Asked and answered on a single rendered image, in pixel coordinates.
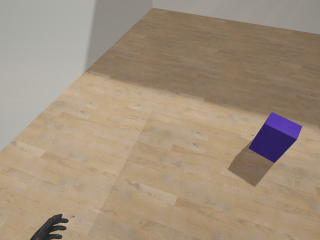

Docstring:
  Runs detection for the left robot hand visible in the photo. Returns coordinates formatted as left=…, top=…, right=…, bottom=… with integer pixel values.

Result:
left=30, top=214, right=69, bottom=240

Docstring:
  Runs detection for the carton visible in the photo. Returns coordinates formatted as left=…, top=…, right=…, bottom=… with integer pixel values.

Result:
left=249, top=112, right=302, bottom=163

